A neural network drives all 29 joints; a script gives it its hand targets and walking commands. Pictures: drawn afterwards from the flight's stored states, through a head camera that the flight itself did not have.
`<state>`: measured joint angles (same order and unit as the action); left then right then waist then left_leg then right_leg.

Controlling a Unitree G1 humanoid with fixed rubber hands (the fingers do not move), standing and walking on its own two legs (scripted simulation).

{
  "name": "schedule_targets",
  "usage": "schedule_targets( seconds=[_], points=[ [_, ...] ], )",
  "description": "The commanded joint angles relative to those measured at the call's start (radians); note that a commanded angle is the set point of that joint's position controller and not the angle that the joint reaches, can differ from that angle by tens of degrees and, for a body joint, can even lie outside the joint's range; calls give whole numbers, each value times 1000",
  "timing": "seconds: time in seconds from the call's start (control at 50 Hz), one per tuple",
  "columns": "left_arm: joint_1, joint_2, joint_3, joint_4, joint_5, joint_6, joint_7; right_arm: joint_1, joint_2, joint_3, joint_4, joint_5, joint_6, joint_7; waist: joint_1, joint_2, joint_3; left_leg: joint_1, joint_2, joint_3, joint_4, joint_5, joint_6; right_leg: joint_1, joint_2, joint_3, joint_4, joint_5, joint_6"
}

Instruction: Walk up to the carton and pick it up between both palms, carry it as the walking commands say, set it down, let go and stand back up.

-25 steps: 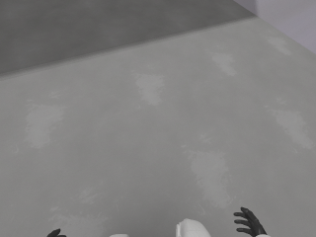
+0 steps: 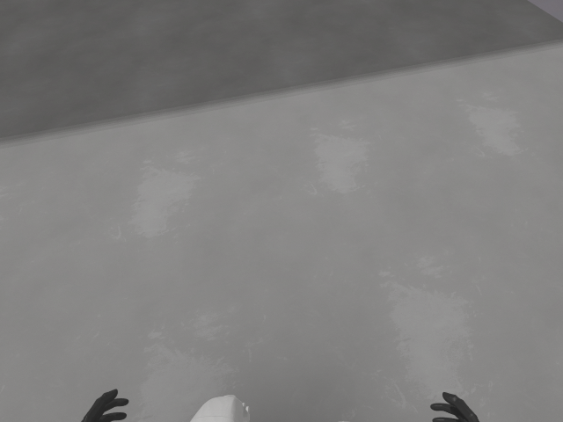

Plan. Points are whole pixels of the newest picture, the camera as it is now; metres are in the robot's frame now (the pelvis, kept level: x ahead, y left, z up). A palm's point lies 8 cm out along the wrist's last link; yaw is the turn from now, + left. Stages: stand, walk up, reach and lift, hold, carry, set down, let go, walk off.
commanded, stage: walk up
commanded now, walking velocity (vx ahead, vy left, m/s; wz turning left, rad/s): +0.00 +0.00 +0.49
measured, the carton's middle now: out of the picture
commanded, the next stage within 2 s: none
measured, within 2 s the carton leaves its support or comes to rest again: neither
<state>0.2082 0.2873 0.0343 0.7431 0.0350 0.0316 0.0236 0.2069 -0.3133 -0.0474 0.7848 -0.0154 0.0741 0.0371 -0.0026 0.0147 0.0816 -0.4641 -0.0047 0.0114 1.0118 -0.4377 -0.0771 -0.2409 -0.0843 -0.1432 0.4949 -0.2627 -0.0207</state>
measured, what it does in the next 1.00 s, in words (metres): steps on the spot, turning left: left foot, then right foot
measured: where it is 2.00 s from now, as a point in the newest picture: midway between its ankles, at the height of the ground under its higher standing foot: outside the picture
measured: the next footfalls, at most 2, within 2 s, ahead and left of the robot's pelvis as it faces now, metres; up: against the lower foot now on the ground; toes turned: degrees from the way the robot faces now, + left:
left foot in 0.18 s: +0.01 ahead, +0.14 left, +0.00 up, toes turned +12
right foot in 0.56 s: +0.04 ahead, -0.09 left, +0.00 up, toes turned +11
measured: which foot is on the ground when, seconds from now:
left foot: up 0.00-0.16, down 0.18-0.56, up 0.58-0.94, down 0.96-1.00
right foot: down 0.00-0.18, up 0.20-0.54, down 0.56-0.96, up 0.98-1.00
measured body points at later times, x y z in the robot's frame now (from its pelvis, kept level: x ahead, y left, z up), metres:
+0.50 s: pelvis -0.03 +0.02 -0.01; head +0.01 +0.03 +0.44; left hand +0.02 +0.30 -0.13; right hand +0.14 -0.24 -0.13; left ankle -0.03 +0.14 -0.74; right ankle +0.01 -0.10 -0.72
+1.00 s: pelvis -0.08 +0.00 -0.01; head -0.04 +0.04 +0.43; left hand -0.17 +0.27 -0.15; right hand +0.17 -0.15 -0.13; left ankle -0.14 +0.09 -0.74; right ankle +0.00 -0.10 -0.74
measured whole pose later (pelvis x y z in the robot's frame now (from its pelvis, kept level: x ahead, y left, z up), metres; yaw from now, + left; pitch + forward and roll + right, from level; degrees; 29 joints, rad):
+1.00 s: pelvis -0.08 +0.00 -0.01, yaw +31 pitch +1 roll +0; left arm 0.23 0.29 0.06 0.87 0.03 0.04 0.02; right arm 0.13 -0.26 -0.06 0.79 -0.01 0.04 0.03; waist 0.02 -0.04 0.10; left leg -0.27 0.01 0.08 0.56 -0.28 0.02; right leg -0.35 -0.18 -0.24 0.67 -0.35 0.04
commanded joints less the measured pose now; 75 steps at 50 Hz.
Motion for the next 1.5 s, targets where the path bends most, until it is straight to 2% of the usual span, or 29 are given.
schedule_targets(
  seconds=[0.0,0.14,0.16,0.18,0.22,0.3,0.44,0.52,0.54,0.56,0.58,0.62,0.68,0.82,0.92,0.94,0.98,1.02,1.08,1.22,1.24,1.26,1.3,1.34,1.36,1.38,1.4,1.44,1.48],
  points=[
    [38,150,46,-34,6,-11,0,-68,-53,-2,-73,3,-10,3,38,-214,-91,-8,24,43,-116,-20,-5,117,-226,115,-107,458,-93],
    [43,178,50,18,1,-5,-10,-16,-47,-11,-15,13,-34,-6,-9,-180,-152,290,-3,141,-566,167,57,56,-225,17,60,412,-43],
    [62,138,39,25,-6,-5,-12,33,-99,-32,4,3,-40,-7,-31,-83,-171,419,94,31,-618,251,92,-69,-179,-15,188,214,4],
    [30,71,27,-15,-13,-6,-15,60,-232,-65,-6,-9,-48,-8,-47,200,-138,542,358,-343,-641,637,193,-381,-19,-44,384,-255,84],
    [-47,74,20,-15,-15,8,-7,62,-214,-71,7,-8,-49,-34,-58,162,-128,456,391,-342,-633,749,286,-385,-22,124,595,-333,86],
    [-7,94,23,26,-15,13,-20,-68,-136,-51,-17,6,-46,-42,5,133,-85,335,260,-173,-642,657,225,-265,-21,92,559,-140,87],
    [-47,58,14,-8,-27,13,-13,-38,-166,-58,-8,-7,-33,-31,-21,179,-76,264,237,-250,-648,550,226,-133,47,66,277,-140,83],
    [51,56,19,14,-27,-6,4,-72,-161,-55,-16,-3,-27,-26,31,142,-115,194,184,-266,-593,532,161,102,57,65,-38,-9,71],
    [101,99,34,26,-15,-16,8,-58,-113,-43,-18,-1,-30,-24,48,47,-133,106,112,-228,-505,358,112,218,-24,146,-150,22,54],
    [149,205,62,35,1,-18,6,-55,-23,-23,-47,-6,-33,-22,72,-241,-109,-97,-36,-89,-295,69,50,284,-264,388,-261,-11,-8],
    [111,246,61,15,3,-9,3,-69,-29,-20,-66,-20,-22,-27,73,-314,-76,-115,-23,-31,-83,-178,39,121,-445,489,-270,105,-117],
    [8,161,40,-4,2,-14,-1,-41,-80,-41,-35,-12,-7,-23,16,-151,-34,-58,35,-51,94,-75,34,17,-331,303,-232,189,-122],
    [-22,99,35,-5,-6,-28,4,17,-65,-48,-20,-3,-1,1,3,-180,-70,-27,43,-9,183,54,-1,37,-230,127,-186,267,-101],
    [89,151,61,45,11,-24,0,-90,-9,-22,-75,1,-4,9,61,-225,-66,30,34,74,-209,-30,19,132,-253,87,-153,348,-110],
    [32,151,60,78,-7,-9,-5,13,4,-29,-22,20,-32,-6,-12,-167,-135,203,6,116,-559,164,66,108,-274,40,-17,393,-48],
    [47,124,50,92,-8,-8,-4,63,-28,-39,4,16,-38,-9,-28,-110,-156,305,53,60,-622,203,83,23,-240,8,53,263,-7],
    [-60,31,29,30,-12,2,-4,125,-224,-79,17,-13,-46,-12,-78,246,-76,387,407,-427,-679,542,239,-407,-11,-26,397,-343,98],
    [-91,55,29,45,-10,17,-1,70,-157,-72,17,-7,-50,-38,-51,150,-84,339,372,-334,-655,567,261,-391,-35,120,578,-282,83],
    [-12,86,32,73,-12,6,-14,-32,-97,-54,13,4,-54,-41,3,149,-115,348,243,-222,-654,633,217,-285,-16,114,566,-131,95],
    [-122,72,25,14,-13,19,-15,38,-114,-44,31,-6,-52,-45,-34,159,-102,335,216,-296,-665,472,243,-275,29,96,391,-159,70],
    [-118,68,23,16,-11,15,-14,45,-114,-45,40,-7,-51,-44,-35,165,-111,323,212,-314,-674,417,246,-252,35,88,343,-165,67],
    [-91,66,13,25,-5,2,-20,71,-109,-43,50,-11,-47,-28,-47,163,-164,312,193,-348,-743,8,262,-217,39,58,298,-184,64],
    [-43,83,28,40,-27,-11,-29,-84,-131,-35,10,-8,-46,11,13,208,-119,47,133,-336,-790,-242,236,33,68,8,164,-208,66],
    [174,70,37,116,-30,-38,-9,-145,-106,-32,7,-2,-53,6,126,72,-100,-171,47,-272,-625,-249,204,376,76,-9,-75,-124,54],
    [303,127,49,163,-17,-53,4,-185,-54,-20,-16,-3,-66,-3,185,-148,-84,-363,-24,-187,-338,-188,172,526,-122,249,-233,-275,27],
    [275,222,62,159,-3,-64,16,-214,4,0,-67,-16,-78,0,166,-282,-44,-542,-45,-98,-54,-40,113,494,-412,620,-387,-510,-35],
    [221,227,55,154,-3,-66,17,-232,-33,-14,-82,-31,-80,3,136,-172,-10,-558,52,-116,74,34,91,365,-481,709,-445,-665,-100],
    [104,143,44,139,-6,-91,2,-138,-50,-30,-40,-30,-81,37,37,-118,65,-443,95,-109,151,206,59,221,-366,475,-436,-520,-60],
    [136,93,34,158,-12,-113,-9,-76,-44,-33,-7,-29,-71,62,23,-138,76,-317,91,-60,176,293,39,154,-265,245,-412,-292,-18]
  ],
)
